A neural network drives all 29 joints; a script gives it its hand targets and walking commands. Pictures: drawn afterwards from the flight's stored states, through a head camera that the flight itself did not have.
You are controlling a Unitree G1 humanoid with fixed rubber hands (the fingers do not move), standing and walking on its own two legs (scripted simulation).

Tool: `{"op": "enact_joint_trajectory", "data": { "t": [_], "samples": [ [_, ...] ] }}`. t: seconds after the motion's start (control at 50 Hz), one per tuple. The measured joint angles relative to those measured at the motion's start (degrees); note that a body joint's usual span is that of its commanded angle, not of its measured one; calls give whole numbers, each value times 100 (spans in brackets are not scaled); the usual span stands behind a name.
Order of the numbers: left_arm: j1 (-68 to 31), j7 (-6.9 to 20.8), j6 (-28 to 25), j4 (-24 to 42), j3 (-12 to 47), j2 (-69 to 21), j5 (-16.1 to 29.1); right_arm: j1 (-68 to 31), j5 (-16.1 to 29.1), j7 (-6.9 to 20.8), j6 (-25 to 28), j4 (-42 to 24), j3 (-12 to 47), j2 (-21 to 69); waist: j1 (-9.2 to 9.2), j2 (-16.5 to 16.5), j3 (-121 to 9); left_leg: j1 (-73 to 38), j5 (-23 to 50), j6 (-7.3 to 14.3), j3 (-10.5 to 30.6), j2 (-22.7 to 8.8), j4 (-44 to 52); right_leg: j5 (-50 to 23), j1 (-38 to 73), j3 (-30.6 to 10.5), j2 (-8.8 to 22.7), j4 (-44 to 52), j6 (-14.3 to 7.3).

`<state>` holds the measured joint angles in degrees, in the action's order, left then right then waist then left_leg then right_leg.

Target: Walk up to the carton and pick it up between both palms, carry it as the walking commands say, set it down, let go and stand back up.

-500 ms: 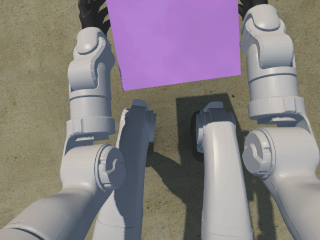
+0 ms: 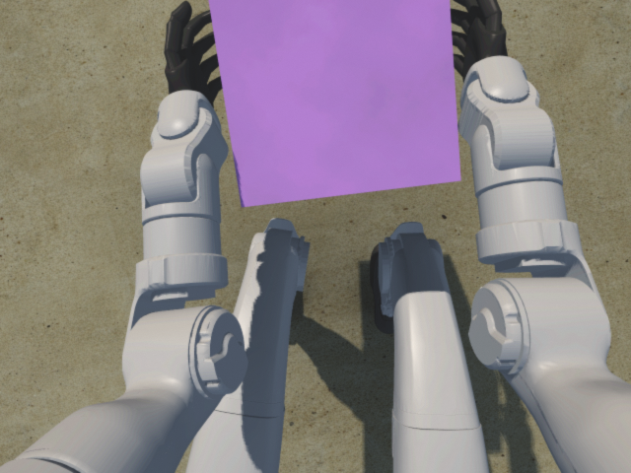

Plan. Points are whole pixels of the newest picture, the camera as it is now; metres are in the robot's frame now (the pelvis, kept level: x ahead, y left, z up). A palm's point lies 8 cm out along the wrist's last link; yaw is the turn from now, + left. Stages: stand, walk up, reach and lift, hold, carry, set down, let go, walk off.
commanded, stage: reach and lift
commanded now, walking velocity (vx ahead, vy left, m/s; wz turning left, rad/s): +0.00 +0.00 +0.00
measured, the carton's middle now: (336, 97) +0.49 +0.02 -0.13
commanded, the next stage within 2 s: none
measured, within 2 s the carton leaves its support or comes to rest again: neither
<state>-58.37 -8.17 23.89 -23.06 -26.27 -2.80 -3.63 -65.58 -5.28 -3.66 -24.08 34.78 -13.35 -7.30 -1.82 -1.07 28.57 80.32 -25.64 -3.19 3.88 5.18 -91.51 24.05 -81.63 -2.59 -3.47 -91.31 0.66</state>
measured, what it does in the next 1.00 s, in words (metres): rises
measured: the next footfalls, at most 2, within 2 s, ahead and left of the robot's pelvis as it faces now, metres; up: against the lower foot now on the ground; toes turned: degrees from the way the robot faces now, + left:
none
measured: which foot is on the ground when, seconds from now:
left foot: down 0.00-1.00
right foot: down 0.00-1.00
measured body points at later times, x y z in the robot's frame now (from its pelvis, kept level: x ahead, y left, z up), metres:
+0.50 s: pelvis +0.07 +0.00 +0.08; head +0.21 -0.02 +0.51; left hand +0.47 +0.17 +0.05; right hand +0.51 -0.13 +0.05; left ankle +0.15 +0.13 -0.52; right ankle +0.16 -0.11 -0.52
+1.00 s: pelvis +0.12 +0.01 +0.16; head +0.23 -0.01 +0.60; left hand +0.46 +0.17 +0.12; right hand +0.49 -0.12 +0.11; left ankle +0.15 +0.13 -0.52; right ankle +0.16 -0.11 -0.52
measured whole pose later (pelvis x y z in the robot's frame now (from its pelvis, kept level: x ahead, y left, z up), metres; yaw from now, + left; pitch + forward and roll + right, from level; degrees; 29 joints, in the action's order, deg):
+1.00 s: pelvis +0.12 +0.01 +0.16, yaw -1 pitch +21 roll +1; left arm -21.6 -3.7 15.7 -28.6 -22.5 -10.7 -9.7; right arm -26.1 -10.9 -2.9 -15.5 36.2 -14.3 5.2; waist -4.1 -0.1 -8.5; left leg 50.3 -20.2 -0.7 3.9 3.0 -49.7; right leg 18.9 -51.8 -5.2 -3.0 -49.9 0.3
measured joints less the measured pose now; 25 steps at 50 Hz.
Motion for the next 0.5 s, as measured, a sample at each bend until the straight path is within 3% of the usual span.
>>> {"op": "enact_joint_trajectory", "data": {
  "t": [0.1, 0.24, 0.36, 0.5],
  "samples": [
    [228, 6, -26, -119, 6, -74, -62, 230, -37, 12, 29, 119, -44, 82, -11, 3, -377, -94, 40, 20, -3, -6, 220, -35, 96, -20, 3, 217, 5],
    [892, 54, -36, -562, -72, -283, -192, 945, -204, 41, 49, 511, -183, 345, -64, 25, -1945, 199, 40, 44, 16, -21, 545, -30, -194, -26, 3, 541, -1],
    [1468, 233, -97, -1037, -346, -475, -576, 1520, -662, 105, 124, 974, -579, 713, -102, 53, -3277, -34, -24, 85, 5, -55, 1063, 43, 22, -70, -2, 1030, -24],
    [1854, 457, -322, -1376, -639, -657, -1086, 2017, -1151, 202, 273, 1121, -893, 979, -157, 109, -3711, -825, -7, 138, -29, -109, 1848, 32, 776, -154, -13, 1766, -53]
  ]
}}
